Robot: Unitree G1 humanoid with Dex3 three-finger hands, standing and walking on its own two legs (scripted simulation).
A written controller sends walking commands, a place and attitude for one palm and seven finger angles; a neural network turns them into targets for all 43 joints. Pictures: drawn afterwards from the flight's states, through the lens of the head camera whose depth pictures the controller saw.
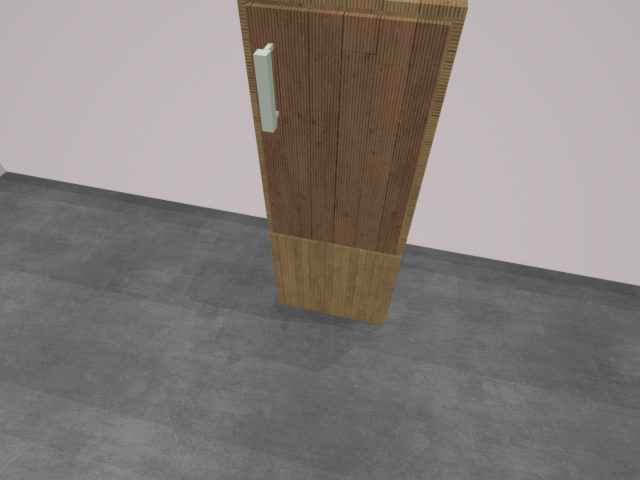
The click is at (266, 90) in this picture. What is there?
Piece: cupboard door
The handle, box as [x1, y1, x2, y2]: [253, 43, 278, 132]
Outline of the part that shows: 268,43 263,49 257,49 253,54 262,130 273,132 276,127 276,118 278,116 278,111 275,110 270,52 273,49 273,44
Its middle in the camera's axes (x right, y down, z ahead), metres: -0.10 -0.29 +0.76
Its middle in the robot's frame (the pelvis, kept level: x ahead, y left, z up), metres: +0.78 +0.14 +0.10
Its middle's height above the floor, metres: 0.88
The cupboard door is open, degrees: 0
